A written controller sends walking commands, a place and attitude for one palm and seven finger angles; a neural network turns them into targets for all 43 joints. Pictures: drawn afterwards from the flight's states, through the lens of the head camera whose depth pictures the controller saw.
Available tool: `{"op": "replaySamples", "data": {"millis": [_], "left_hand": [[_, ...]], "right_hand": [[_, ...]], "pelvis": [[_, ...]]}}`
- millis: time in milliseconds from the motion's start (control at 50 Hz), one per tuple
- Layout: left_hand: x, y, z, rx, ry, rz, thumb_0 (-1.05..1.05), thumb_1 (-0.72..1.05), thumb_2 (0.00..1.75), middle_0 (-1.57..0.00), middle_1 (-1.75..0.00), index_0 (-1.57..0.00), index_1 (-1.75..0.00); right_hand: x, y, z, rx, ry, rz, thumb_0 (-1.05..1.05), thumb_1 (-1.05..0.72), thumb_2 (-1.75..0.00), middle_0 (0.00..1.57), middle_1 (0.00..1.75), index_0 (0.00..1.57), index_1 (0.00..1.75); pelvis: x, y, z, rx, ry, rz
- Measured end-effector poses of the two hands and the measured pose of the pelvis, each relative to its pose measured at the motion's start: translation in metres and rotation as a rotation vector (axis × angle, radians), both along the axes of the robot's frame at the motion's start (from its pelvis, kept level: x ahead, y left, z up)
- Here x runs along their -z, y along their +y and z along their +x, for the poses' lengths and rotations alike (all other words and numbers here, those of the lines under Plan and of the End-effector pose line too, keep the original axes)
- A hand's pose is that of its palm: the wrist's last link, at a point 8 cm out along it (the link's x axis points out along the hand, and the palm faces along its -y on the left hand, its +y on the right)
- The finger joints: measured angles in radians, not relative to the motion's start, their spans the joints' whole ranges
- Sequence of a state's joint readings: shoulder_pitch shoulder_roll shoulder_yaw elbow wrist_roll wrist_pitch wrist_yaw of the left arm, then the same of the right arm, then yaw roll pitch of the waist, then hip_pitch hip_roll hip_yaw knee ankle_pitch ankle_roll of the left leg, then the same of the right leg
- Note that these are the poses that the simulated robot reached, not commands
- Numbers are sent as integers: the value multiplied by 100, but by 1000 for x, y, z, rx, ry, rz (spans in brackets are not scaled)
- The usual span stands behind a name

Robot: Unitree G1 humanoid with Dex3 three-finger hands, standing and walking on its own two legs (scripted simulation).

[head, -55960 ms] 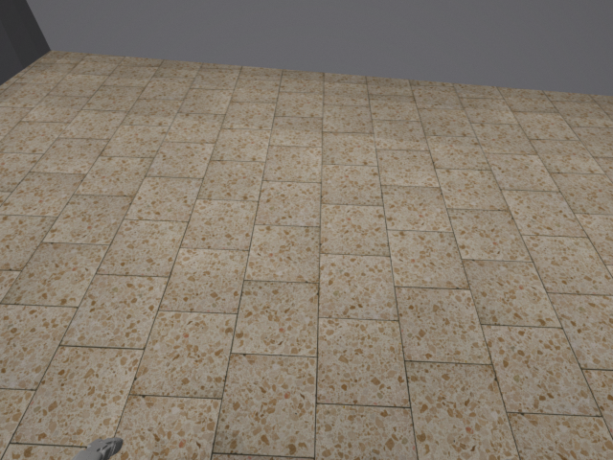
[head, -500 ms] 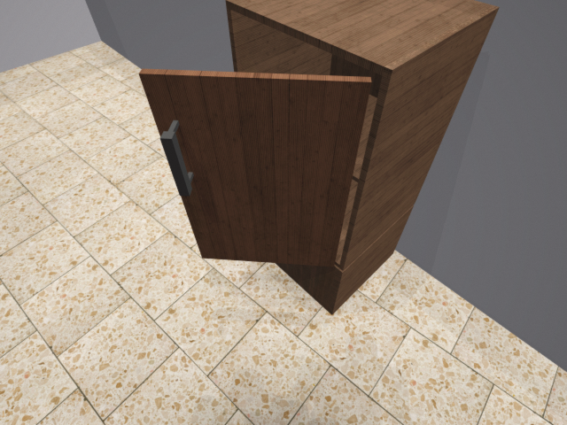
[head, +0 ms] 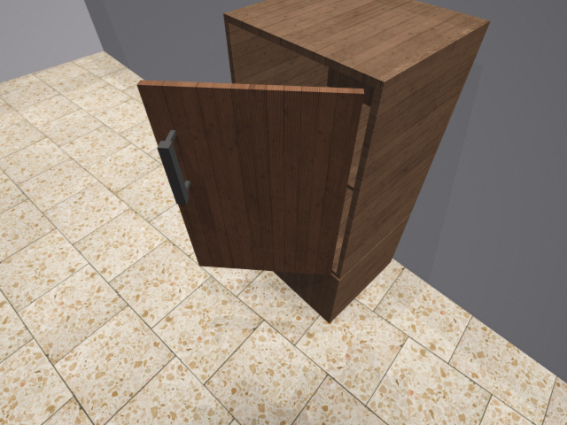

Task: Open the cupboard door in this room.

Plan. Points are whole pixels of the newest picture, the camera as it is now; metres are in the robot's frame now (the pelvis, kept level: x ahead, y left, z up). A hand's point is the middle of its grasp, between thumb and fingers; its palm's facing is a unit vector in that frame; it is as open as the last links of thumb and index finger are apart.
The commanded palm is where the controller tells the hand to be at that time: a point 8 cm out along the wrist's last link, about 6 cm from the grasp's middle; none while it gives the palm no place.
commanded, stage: shuffle to correct the standing spot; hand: left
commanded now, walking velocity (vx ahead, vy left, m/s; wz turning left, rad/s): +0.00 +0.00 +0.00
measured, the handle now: (177, 168) +0.59 +0.26 +0.00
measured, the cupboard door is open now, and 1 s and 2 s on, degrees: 42 42 42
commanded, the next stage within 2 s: come to a stop and stand still in 0.38 s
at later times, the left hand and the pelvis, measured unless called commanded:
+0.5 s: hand out of the picture +0.02 +0.22 -0.18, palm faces +0.04 -0.97 -0.24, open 7.4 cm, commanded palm none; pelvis +0.03 +0.03 -0.01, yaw -1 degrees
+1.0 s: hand out of the picture +0.08 +0.21 -0.17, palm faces +0.02 -0.97 -0.24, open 7.3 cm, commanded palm none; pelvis +0.03 +0.03 +0.00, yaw +0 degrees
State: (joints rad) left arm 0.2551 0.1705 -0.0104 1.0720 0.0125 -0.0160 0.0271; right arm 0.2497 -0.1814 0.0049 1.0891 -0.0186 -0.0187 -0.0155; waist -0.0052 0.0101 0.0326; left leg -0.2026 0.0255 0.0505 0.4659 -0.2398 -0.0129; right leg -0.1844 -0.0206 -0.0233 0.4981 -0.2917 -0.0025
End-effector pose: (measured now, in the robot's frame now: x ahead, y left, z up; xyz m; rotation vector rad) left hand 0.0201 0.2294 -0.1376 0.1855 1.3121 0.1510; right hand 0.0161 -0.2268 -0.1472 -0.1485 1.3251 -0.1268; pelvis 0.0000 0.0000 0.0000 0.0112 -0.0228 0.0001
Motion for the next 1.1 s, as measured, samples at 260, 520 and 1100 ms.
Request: {"op": "replaySamples", "data": {"millis": [260, 520, 1100], "left_hand": [[6, -1, -8, -35, 28, -13, 1, 91, 90, -20, -30, -21, -30], [12, 42, 4, -59, 94, 24, 1, 91, 90, -20, -30, -20, -30], [-2, 23, 36, 1, -55, 34, 1, 91, 90, -20, -30, -20, -30]], "right_hand": [[0, -2, 6, -14, 28, -11, 0, -91, -90, 19, 30, 20, 30], [4, 28, 19, -3, 45, -17, 0, -91, -90, 19, 30, 20, 30], [5, 20, 41, 3, -82, -3, 0, -92, -90, 19, 30, 20, 30]], "pelvis": [[3, 0, 7, -9, 3, -6], [10, 29, 31, 12, 21, 13], [6, 22, 19, -10, -5, -6]]}}
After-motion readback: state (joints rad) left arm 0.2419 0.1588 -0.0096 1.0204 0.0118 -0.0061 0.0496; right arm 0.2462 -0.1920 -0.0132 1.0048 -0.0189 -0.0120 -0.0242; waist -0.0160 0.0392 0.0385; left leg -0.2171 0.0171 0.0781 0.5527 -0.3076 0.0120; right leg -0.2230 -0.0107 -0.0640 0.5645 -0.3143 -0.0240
